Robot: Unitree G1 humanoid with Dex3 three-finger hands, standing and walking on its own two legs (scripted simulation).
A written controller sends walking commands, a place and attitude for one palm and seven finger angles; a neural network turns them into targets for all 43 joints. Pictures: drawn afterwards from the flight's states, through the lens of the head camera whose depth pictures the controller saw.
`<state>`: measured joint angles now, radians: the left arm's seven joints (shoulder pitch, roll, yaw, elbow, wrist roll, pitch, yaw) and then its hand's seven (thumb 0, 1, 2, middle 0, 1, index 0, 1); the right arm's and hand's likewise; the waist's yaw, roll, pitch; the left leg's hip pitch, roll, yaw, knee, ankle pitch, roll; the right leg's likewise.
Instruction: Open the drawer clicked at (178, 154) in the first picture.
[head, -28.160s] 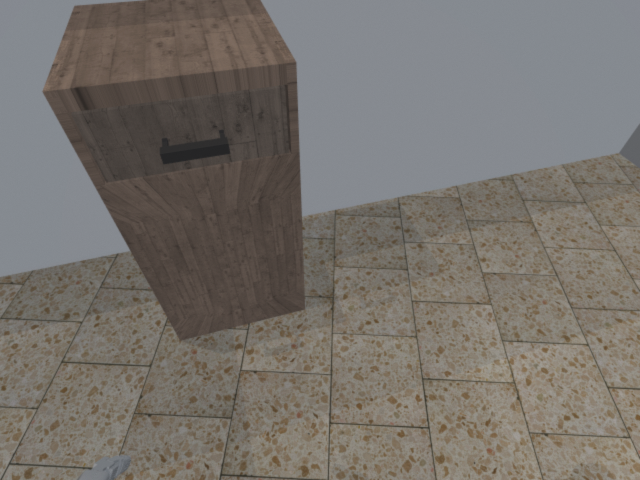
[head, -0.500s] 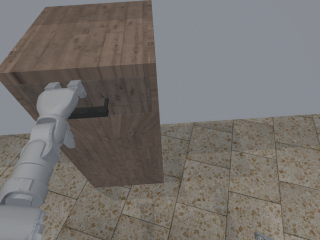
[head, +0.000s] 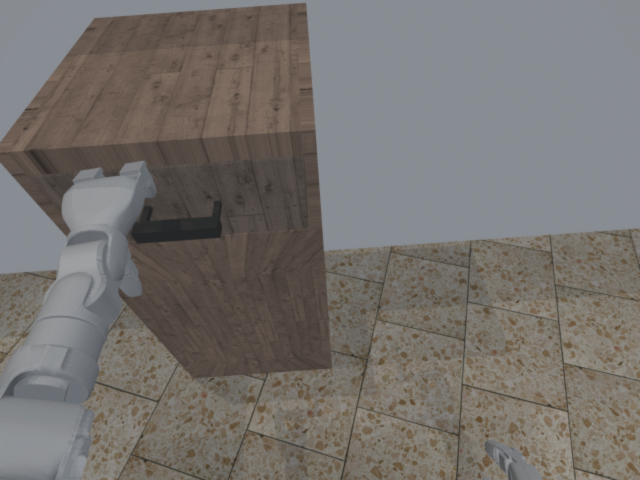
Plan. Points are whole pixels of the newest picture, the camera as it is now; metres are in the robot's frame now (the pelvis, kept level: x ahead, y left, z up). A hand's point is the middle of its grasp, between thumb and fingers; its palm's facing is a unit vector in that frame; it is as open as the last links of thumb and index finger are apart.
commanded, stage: re-aim the fingers above the handle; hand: left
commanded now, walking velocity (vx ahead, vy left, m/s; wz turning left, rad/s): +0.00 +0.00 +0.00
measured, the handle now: (180, 219) +0.48 +0.26 +0.02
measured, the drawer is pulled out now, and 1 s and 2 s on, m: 0.00 0.00 0.00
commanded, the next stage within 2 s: lower the fingers behind the handle in 0.90 s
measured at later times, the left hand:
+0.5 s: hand (112, 238) +0.39 +0.30 +0.09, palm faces -0.05 +0.02 -1.00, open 13.9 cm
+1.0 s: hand (112, 259) +0.37 +0.30 +0.07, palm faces -0.18 -0.03 -0.98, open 13.9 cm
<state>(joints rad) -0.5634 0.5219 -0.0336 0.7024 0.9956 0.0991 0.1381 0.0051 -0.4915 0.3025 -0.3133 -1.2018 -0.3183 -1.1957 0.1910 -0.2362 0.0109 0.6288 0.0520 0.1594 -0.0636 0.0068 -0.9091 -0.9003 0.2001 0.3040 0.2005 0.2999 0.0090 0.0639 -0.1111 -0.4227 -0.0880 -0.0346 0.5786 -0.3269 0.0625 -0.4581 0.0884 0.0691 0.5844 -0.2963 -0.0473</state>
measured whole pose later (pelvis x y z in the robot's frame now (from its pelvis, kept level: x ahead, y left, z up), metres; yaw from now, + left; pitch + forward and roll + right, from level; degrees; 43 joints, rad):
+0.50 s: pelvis +0.00 +0.00 +0.00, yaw +1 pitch +10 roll +0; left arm -0.54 0.52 -0.09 0.66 0.95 0.23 0.09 0.00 -0.49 0.30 -0.31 -1.20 -0.31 -1.19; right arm 0.22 -0.25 0.01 0.63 0.06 0.18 -0.05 0.01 -0.91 -0.90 0.20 0.30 0.20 0.30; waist 0.01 0.09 -0.12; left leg -0.41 -0.10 -0.04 0.57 -0.32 0.07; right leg -0.44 0.08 0.06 0.57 -0.29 -0.04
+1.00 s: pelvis -0.01 -0.01 +0.00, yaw +2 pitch +9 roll +0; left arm -0.53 0.55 -0.13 0.68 0.91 0.21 -0.02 0.00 -0.49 0.30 -0.31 -1.20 -0.31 -1.19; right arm 0.24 -0.26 0.01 0.63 0.07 0.18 -0.07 0.01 -0.91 -0.90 0.20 0.30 0.20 0.30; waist 0.01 0.08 -0.11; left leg -0.40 -0.09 -0.06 0.56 -0.31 0.06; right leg -0.43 0.08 0.04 0.56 -0.28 -0.05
